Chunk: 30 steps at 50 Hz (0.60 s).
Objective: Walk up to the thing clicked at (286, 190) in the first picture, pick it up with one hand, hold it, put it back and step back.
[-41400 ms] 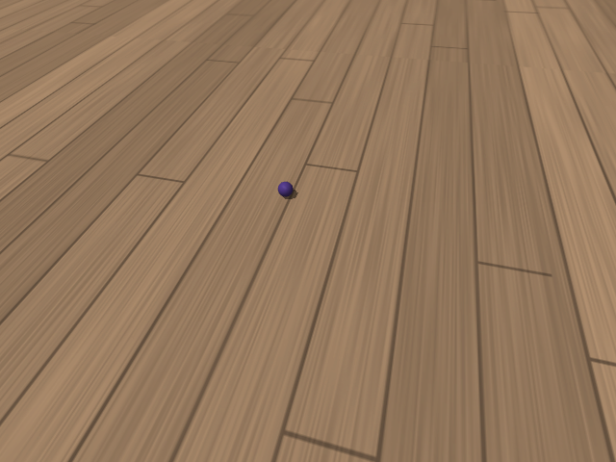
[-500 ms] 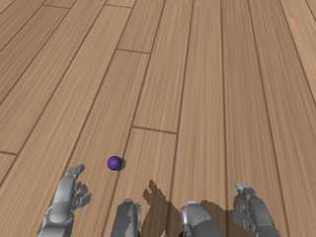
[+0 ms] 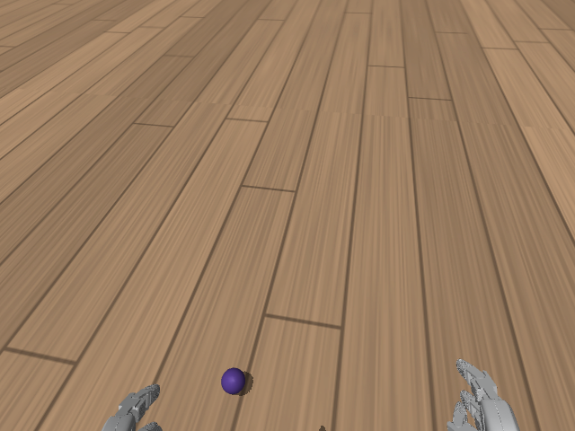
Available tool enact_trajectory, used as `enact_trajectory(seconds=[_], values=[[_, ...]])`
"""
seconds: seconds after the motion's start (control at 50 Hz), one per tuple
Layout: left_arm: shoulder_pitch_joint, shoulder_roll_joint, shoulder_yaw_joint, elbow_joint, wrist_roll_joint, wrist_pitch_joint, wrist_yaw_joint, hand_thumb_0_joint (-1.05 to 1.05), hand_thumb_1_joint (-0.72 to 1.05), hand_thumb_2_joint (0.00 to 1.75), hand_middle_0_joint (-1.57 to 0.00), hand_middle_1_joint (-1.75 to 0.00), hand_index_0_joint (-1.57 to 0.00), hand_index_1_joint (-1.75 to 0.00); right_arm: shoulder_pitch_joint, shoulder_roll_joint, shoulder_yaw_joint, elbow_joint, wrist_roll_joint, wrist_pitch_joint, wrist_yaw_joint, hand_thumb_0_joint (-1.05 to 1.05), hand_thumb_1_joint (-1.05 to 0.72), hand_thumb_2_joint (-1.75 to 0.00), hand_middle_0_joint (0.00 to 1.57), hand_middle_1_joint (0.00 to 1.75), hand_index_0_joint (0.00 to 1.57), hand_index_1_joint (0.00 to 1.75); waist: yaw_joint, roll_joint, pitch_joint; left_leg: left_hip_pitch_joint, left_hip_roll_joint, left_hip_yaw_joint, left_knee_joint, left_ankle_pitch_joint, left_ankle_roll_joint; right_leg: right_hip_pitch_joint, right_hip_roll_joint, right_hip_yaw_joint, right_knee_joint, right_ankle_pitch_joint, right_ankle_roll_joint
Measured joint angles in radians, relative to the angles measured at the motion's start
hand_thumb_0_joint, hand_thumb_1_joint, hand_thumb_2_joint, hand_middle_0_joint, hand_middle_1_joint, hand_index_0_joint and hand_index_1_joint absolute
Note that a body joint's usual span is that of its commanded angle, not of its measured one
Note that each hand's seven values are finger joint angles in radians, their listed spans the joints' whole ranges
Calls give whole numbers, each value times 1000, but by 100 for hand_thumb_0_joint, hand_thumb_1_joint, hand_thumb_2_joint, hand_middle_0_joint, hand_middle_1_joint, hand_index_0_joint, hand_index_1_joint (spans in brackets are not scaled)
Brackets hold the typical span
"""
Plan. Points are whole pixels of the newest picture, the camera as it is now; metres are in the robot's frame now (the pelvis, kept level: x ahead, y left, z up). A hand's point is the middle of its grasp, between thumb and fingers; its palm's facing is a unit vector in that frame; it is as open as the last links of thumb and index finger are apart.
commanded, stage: home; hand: left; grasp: from above
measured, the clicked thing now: (233, 380) +0.47 +0.20 -0.68
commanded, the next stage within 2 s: stand in 1.92 s
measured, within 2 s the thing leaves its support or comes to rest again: neither
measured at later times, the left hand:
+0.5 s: hand out of the picture +0.16 +0.17 -0.05, palm faces +0.04 -0.98 -0.20, open 7.4 cm
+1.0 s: hand out of the picture +0.16 +0.18 -0.05, palm faces +0.04 -0.98 -0.20, open 7.4 cm
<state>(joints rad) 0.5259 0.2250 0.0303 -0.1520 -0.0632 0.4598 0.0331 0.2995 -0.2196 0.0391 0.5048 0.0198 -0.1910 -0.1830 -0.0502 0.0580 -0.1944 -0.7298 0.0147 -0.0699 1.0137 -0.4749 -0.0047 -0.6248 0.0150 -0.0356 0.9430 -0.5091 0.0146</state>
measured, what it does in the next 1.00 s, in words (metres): stands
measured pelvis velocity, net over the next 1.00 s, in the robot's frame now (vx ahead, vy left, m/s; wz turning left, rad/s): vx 0.00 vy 0.00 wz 0.00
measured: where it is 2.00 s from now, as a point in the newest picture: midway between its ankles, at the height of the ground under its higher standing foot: outside the picture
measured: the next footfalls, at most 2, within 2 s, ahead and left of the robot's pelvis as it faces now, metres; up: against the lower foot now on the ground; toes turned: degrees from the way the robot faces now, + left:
none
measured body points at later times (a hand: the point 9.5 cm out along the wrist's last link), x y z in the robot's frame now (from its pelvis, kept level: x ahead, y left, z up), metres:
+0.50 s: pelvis +0.00 -0.01 +0.00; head +0.01 +0.00 +0.45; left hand +0.15 +0.22 -0.03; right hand +0.15 -0.25 -0.07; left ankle +0.02 +0.12 -0.68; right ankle -0.02 -0.13 -0.68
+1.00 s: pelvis +0.00 +0.00 +0.00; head +0.01 +0.00 +0.45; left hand +0.15 +0.23 -0.03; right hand +0.16 -0.24 -0.06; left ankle +0.02 +0.12 -0.68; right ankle -0.02 -0.13 -0.68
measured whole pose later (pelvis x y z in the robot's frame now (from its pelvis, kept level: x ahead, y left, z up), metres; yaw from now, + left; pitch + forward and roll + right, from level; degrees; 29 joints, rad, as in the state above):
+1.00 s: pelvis +0.00 +0.00 +0.00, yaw +0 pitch +10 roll -3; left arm 0.51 0.23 0.03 -0.13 -0.06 0.45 0.02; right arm 0.29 -0.22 0.04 0.52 0.01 -0.22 -0.18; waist -0.04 0.05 -0.17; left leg -0.72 0.01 -0.07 1.02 -0.48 -0.01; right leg -0.62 0.01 -0.03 0.96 -0.51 0.01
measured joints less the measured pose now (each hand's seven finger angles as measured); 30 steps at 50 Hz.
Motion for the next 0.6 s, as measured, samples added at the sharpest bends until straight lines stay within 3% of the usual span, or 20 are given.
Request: enact_trajectory(seconds=[0.28, 0.6], values=[[-20, -4, -2, 21, 12, -7, -19, 2, 90, 90, -20, -30, -20, -30, -21, -1, 6, 7, -13, -33, 7, 1, -90, -90, 21, 30, 21, 30, 16, -15, 32, 12, -3, -5, -2, 8, -6, 9, -3, -5, 10, 0, -5], [-25, -2, -1, 30, 8, -11, -17, 1, 90, 90, -20, -30, -20, -30, 3, -2, 1, 31, -13, -29, 5, 1, -90, -90, 21, 30, 21, 30, 8, -10, 28, 18, 2, 1, 0, 4, -7, 11, 1, 1, 13, -2, -6]])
